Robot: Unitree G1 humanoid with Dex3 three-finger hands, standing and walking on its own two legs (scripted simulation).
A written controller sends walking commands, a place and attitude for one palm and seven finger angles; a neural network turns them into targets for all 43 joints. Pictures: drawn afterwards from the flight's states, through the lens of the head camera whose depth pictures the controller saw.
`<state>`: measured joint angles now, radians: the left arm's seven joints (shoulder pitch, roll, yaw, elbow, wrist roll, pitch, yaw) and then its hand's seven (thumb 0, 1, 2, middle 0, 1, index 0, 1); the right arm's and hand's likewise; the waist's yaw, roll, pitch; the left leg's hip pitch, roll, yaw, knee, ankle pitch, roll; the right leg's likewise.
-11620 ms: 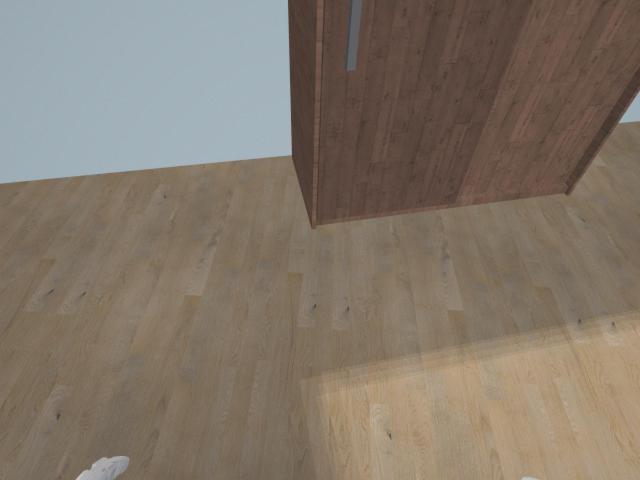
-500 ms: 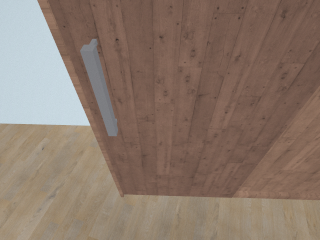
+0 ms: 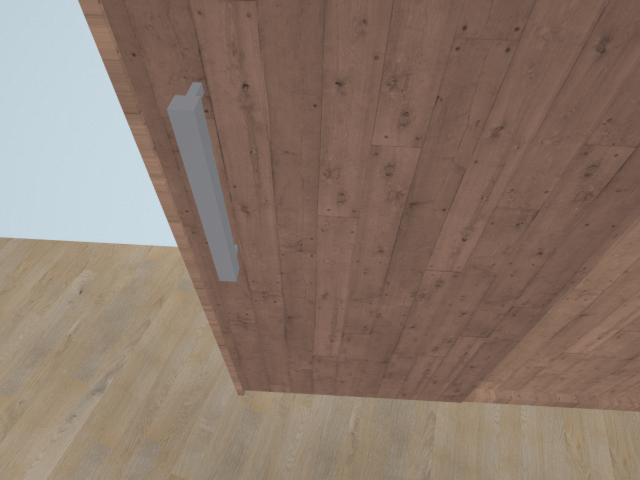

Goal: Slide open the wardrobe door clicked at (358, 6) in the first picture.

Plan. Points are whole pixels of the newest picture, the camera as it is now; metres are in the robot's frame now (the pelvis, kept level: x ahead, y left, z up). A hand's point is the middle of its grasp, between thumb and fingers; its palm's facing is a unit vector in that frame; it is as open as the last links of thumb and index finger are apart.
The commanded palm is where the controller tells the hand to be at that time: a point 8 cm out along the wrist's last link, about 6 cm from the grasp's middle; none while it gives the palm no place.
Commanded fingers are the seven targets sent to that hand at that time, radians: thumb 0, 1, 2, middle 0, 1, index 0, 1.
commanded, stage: come to a stop and stand still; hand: left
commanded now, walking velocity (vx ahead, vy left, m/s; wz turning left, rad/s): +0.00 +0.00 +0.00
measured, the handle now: (215, 197) +0.43 +0.17 +0.12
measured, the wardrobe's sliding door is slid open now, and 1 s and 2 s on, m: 0.00 0.00 0.00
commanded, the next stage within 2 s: look again from close up in 0.02 s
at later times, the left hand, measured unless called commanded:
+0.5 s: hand out of the picture +0.02 +0.19 -0.17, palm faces +0.00 -0.97 -0.23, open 7.4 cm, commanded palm none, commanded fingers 0.00 0.90 0.90 -0.20 -0.30 -0.20 -0.30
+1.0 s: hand out of the picture +0.04 +0.18 -0.15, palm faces +0.14 -0.97 -0.21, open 7.4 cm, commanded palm +0.09 +0.23 -0.06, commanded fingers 0.00 0.81 0.86 -0.21 -0.36 -0.21 -0.36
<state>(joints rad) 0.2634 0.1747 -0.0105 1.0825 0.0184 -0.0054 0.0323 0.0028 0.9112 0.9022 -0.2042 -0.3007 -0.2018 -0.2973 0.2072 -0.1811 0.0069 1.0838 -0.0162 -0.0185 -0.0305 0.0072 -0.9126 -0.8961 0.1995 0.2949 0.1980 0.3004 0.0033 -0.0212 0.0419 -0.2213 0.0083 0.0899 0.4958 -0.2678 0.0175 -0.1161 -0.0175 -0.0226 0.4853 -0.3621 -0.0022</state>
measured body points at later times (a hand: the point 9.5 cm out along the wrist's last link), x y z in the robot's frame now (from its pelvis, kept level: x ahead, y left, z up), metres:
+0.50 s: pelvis +0.00 +0.00 +0.00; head +0.02 +0.00 +0.45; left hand +0.02 +0.24 -0.15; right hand +0.04 -0.25 -0.15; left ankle +0.00 +0.11 -0.74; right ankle -0.06 -0.11 -0.74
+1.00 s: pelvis -0.01 -0.01 +0.00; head +0.01 -0.01 +0.45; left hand +0.03 +0.23 -0.13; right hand +0.03 -0.25 -0.15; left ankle +0.00 +0.11 -0.74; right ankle -0.06 -0.11 -0.74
